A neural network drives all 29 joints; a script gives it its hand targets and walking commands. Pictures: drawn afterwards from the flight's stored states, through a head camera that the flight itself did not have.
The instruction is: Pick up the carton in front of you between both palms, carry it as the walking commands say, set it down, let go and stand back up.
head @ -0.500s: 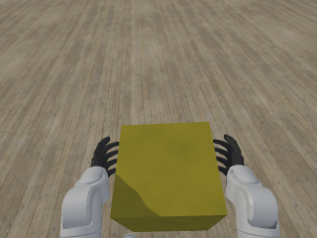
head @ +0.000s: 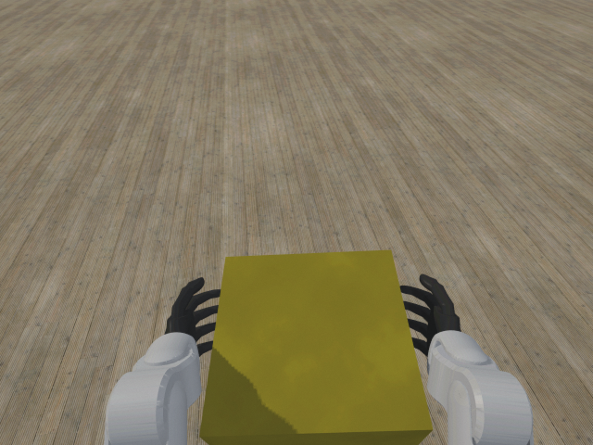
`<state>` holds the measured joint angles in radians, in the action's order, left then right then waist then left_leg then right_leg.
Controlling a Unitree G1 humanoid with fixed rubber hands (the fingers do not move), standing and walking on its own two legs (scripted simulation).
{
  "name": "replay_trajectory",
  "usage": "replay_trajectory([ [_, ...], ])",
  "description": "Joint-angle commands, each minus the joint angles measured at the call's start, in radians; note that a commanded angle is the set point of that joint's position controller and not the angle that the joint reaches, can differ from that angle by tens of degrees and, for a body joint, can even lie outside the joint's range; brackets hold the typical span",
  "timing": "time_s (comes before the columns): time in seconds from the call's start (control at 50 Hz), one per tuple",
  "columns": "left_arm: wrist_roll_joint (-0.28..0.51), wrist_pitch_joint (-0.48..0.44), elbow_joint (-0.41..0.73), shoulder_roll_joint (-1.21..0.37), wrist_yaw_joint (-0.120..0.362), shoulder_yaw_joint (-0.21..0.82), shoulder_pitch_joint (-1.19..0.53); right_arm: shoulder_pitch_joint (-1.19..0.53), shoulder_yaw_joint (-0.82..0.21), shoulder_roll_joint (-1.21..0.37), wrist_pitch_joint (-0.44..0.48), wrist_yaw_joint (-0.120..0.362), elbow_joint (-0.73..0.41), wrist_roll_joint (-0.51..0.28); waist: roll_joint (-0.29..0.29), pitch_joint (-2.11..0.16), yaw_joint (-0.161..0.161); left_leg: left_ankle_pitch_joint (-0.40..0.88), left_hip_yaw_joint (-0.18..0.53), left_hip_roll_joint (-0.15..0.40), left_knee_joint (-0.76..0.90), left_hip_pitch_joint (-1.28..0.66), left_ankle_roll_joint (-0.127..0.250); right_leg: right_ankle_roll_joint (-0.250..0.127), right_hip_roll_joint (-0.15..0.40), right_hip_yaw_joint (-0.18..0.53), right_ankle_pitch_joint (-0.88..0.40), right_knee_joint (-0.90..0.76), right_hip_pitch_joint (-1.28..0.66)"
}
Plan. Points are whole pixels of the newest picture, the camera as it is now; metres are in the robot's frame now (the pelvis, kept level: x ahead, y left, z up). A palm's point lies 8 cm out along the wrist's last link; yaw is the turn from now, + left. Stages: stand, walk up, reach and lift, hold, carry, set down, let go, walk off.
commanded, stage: carry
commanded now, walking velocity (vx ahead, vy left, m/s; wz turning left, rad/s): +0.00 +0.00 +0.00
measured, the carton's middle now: (313, 369) +0.24 +0.00 +0.00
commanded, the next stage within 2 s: none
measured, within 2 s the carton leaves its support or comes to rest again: neither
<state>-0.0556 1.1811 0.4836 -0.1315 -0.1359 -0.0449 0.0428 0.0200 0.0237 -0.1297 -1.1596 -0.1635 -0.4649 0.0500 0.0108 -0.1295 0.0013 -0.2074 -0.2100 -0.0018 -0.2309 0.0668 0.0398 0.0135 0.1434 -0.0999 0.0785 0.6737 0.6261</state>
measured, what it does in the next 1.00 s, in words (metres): walks ahead: right foot, then left foot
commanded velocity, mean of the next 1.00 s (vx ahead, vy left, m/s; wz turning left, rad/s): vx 0.00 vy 0.00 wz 0.00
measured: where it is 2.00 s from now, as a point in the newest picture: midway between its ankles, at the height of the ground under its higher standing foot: outside the picture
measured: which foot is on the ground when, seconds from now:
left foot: down 0.00-0.16, up 0.18-0.42, down 0.44-1.00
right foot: up 0.00-0.12, down 0.14-1.00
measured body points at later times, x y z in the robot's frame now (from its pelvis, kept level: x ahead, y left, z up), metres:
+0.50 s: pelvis +0.21 -0.05 -0.01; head +0.19 -0.07 +0.44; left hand +0.44 +0.11 +0.08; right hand +0.47 -0.19 +0.08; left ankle +0.21 +0.08 -0.75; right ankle +0.25 -0.12 -0.75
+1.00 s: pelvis +0.24 -0.03 -0.01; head +0.21 -0.04 +0.44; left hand +0.50 +0.12 +0.05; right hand +0.52 -0.18 +0.06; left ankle +0.21 +0.08 -0.75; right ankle +0.25 -0.12 -0.75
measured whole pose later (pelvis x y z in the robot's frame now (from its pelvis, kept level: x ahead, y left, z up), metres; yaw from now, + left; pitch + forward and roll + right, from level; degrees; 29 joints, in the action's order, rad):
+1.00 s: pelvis +0.24 -0.03 -0.01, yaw +1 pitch +2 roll +0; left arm -0.14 1.14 0.25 -0.13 -0.10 -0.06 -0.08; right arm -0.11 0.07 -0.13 -1.11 -0.11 -0.23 0.13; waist -0.01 -0.13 0.00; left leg -0.32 -0.15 0.06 -0.51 0.22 -0.01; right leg -0.03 0.05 -0.21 0.28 0.52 0.27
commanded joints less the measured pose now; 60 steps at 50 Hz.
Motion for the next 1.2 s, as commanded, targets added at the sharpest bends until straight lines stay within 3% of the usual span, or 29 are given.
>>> replay_trajectory([
  [0.0,0.295,-0.012,0.102,-0.796,0.123,0.629,-0.429,-0.387,-0.602,-0.801,-0.005,0.15,-0.105,-0.295,-0.162,-0.04,0.01,0.168,0.093,0.22,0.086,-0.045,0.089,-0.003,-0.04,-0.057,-0.049,-0.111,-0.032],
  [0.06,0.293,0.013,0.111,-0.73,0.115,0.593,-0.428,-0.356,-0.59,-0.769,-0.031,0.135,-0.083,-0.282,-0.091,-0.009,0.005,0.449,0.052,0.258,-0.063,0.001,0.061,-0.023,-0.069,-0.102,-0.084,-0.144,-0.18],
  [0.08,0.294,0.019,0.066,-0.739,0.117,0.595,-0.407,-0.376,-0.587,-0.772,-0.036,0.126,-0.091,-0.271,-0.145,0.019,0.018,0.457,0.022,0.23,-0.102,0.003,0.045,-0.027,-0.072,-0.097,-0.132,-0.197,-0.17],
  [0.1,0.293,0.024,0.08,-0.729,0.118,0.575,-0.389,-0.392,-0.599,-0.776,-0.043,0.121,-0.107,-0.276,-0.118,-0.059,-0.01,0.503,-0.012,0.2,-0.247,0.008,0.004,-0.031,-0.119,-0.145,-0.08,-0.252,-0.371],
  [0.12,0.277,0.032,0.079,-0.697,0.115,0.562,-0.39,-0.339,-0.577,-0.762,-0.059,0.125,-0.051,-0.257,-0.086,-0.076,-0.009,0.382,-0.042,0.165,-0.329,0.081,-0.035,-0.044,-0.081,-0.106,-0.203,-0.262,-0.476],
  [0.14,0.278,0.03,0.13,-0.694,0.117,0.574,-0.405,-0.311,-0.594,-0.774,-0.058,0.129,-0.042,-0.255,0.016,-0.201,-0.018,0.068,0.007,0.155,-0.521,0.212,-0.067,-0.073,0.102,0.102,-0.419,-0.248,-0.716],
  [0.16,0.288,0.031,0.051,-0.748,0.119,0.557,-0.378,-0.33,-0.605,-0.772,-0.055,0.132,-0.105,-0.276,0.22,-0.304,-0.03,-0.289,0.018,0.031,-0.759,0.464,-0.097,-0.217,0.315,0.383,-0.495,-0.289,-0.942],
  [0.18,0.277,0.011,0.05,-0.758,0.123,0.559,-0.339,-0.377,-0.64,-0.812,-0.058,0.148,-0.101,-0.327,0.235,-0.36,-0.018,-0.365,0.146,0.04,-0.856,0.411,-0.079,-0.244,0.32,0.458,-0.424,-0.371,-0.829],
  [0.2,0.295,0.005,0.055,-0.812,0.136,0.559,-0.347,-0.437,-0.657,-0.873,-0.048,0.163,-0.131,-0.336,0.215,-0.322,-0.01,-0.366,0.177,0.07,-0.859,0.405,-0.063,-0.217,0.275,0.331,-0.372,-0.391,-0.749],
  [0.24,0.307,-0.017,0.082,-0.91,0.156,0.591,-0.417,-0.42,-0.68,-0.959,-0.023,0.18,-0.095,-0.343,0.087,-0.275,-0.009,-0.332,0.184,0.091,-0.665,0.379,-0.049,-0.175,0.207,0.21,-0.342,-0.409,-0.68],
  [0.3,0.334,-0.056,0.127,-0.974,0.178,0.619,-0.452,-0.421,-0.698,-1.003,0.019,0.176,-0.129,-0.32,0.122,-0.299,-0.01,-0.258,0.157,0.079,-0.461,0.25,-0.07,-0.134,0.134,0.069,-0.173,-0.436,-0.617],
  [0.34,0.322,-0.063,0.142,-0.946,0.177,0.623,-0.43,-0.356,-0.647,-0.98,0.023,0.173,-0.097,-0.293,0.071,-0.275,-0.012,-0.22,0.123,0.066,-0.373,0.198,-0.064,-0.154,0.156,0.1,-0.103,-0.441,-0.564],
  [0.38,0.313,-0.052,0.116,-0.908,0.17,0.633,-0.387,-0.326,-0.67,-0.945,0.026,0.163,-0.127,-0.269,0.14,-0.278,0.0,-0.089,0.108,0.09,-0.258,0.149,-0.049,-0.131,0.136,0.036,-0.076,-0.398,-0.534],
  [0.4,0.325,-0.051,0.163,-0.901,0.168,0.667,-0.415,-0.335,-0.643,-0.915,0.02,0.162,-0.136,-0.277,0.07,-0.26,-0.004,-0.012,0.08,0.071,-0.214,0.087,-0.045,-0.125,0.108,0.017,-0.013,-0.388,-0.475],
  [0.42,0.315,-0.039,0.11,-0.873,0.162,0.65,-0.397,-0.336,-0.659,-0.895,0.004,0.165,-0.129,-0.285,0.112,-0.216,0.002,0.032,0.089,0.096,-0.12,0.092,-0.061,-0.099,0.079,-0.004,0.026,-0.36,-0.445],
  [0.46,0.3,-0.017,0.125,-0.825,0.156,0.638,-0.401,-0.376,-0.64,-0.854,-0.005,0.163,-0.157,-0.29,0.003,-0.159,-0.008,0.162,0.156,0.19,-0.158,0.089,-0.045,-0.049,0.036,-0.032,-0.008,-0.3,-0.403],
  [0.48,0.321,-0.002,0.149,-0.811,0.15,0.649,-0.452,-0.345,-0.599,-0.809,-0.022,0.158,-0.111,-0.262,-0.059,-0.122,-0.01,0.198,0.148,0.189,-0.18,0.173,-0.045,-0.039,0.036,-0.014,-0.056,-0.302,-0.444],
  [0.52,0.302,0.021,0.101,-0.782,0.136,0.609,-0.405,-0.372,-0.603,-0.805,-0.046,0.16,-0.104,-0.295,0.01,-0.163,-0.001,0.224,0.157,0.192,-0.189,0.153,-0.051,-0.025,0.036,-0.005,-0.141,-0.247,-0.461],
  [0.6,0.292,0.042,0.076,-0.759,0.116,0.59,-0.448,-0.374,-0.579,-0.794,-0.063,0.158,-0.058,-0.306,-0.074,-0.19,0.006,0.387,0.14,0.168,-0.241,0.128,-0.052,-0.032,0.039,-0.004,-0.319,-0.171,-0.486],
  [0.62,0.275,0.038,0.106,-0.77,0.114,0.579,-0.467,-0.406,-0.587,-0.808,-0.069,0.156,-0.06,-0.296,-0.032,-0.157,-0.005,0.46,0.144,0.185,-0.237,0.143,-0.044,-0.025,0.035,-0.004,-0.31,-0.19,-0.489],
  [0.64,0.301,0.043,0.081,-0.796,0.119,0.602,-0.461,-0.386,-0.592,-0.796,-0.067,0.155,-0.07,-0.302,-0.057,-0.201,-0.005,0.35,0.146,0.184,-0.234,0.135,-0.043,-0.029,0.042,0.013,-0.263,-0.198,-0.508],
  [0.66,0.293,0.044,0.083,-0.764,0.12,0.576,-0.463,-0.415,-0.587,-0.797,-0.071,0.158,-0.07,-0.311,-0.014,-0.184,-0.003,0.399,0.16,0.173,-0.244,0.143,-0.041,-0.024,0.021,0.002,-0.246,-0.172,-0.519],
  [0.78,0.249,0.028,0.009,-0.788,0.143,0.598,-0.49,-0.434,-0.596,-0.797,-0.052,0.185,0.014,-0.277,-0.004,-0.149,-0.003,0.363,0.162,0.175,-0.236,0.165,-0.035,-0.029,0.03,0.021,-0.199,-0.199,-0.522],
  [0.9,0.231,-0.054,-0.115,-0.778,0.192,0.585,-0.551,-0.476,-0.573,-0.811,0.027,0.225,0.161,-0.231,-0.037,-0.167,0.002,0.344,0.13,0.169,-0.243,0.132,-0.037,-0.045,0.03,0.031,-0.237,-0.192,-0.483],
  [0.94,0.252,-0.093,-0.14,-0.829,0.209,0.613,-0.586,-0.514,-0.565,-0.835,0.064,0.243,0.174,-0.238,0.04,-0.216,0.009,0.294,0.14,0.159,-0.234,0.103,-0.038,-0.044,0.037,0.013,-0.268,-0.174,-0.493],
  [0.96,0.241,-0.106,-0.126,-0.83,0.216,0.591,-0.609,-0.523,-0.562,-0.84,0.076,0.248,0.174,-0.225,-0.038,-0.169,-0.003,0.272,0.154,0.169,-0.223,0.155,-0.028,-0.04,0.035,0.013,-0.18,-0.204,-0.494],
  [1.06,0.186,-0.175,-0.267,-0.83,0.241,0.556,-0.59,-0.55,-0.535,-0.849,0.144,0.28,0.278,-0.188,0.021,-0.192,0.002,0.153,0.155,0.165,-0.217,0.17,-0.021,-0.04,0.037,0.03,-0.138,-0.236,-0.503],
  [1.12,0.174,-0.239,-0.287,-0.868,0.264,0.545,-0.664,-0.569,-0.506,-0.859,0.212,0.303,0.346,-0.166,-0.049,-0.145,-0.004,0.121,0.153,0.163,-0.193,0.166,-0.023,-0.042,0.038,0.036,-0.04,-0.261,-0.47],
  [1.18,0.146,-0.297,-0.399,-0.87,0.285,0.502,-0.624,-0.572,-0.46,-0.867,0.276,0.325,0.412,-0.134,0.029,-0.14,0.0,0.11,0.175,0.165,-0.191,0.167,-0.019,-0.048,0.029,0.033,-0.053,-0.254,-0.453],
])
